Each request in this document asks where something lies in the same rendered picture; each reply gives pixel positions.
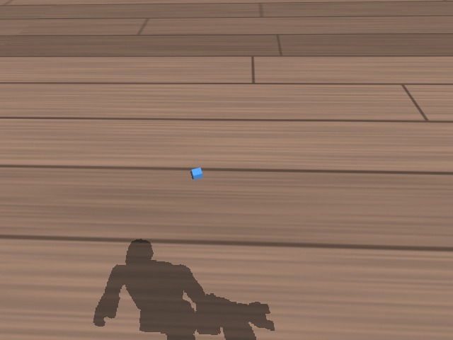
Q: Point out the small box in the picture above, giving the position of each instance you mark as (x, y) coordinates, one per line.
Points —
(197, 173)

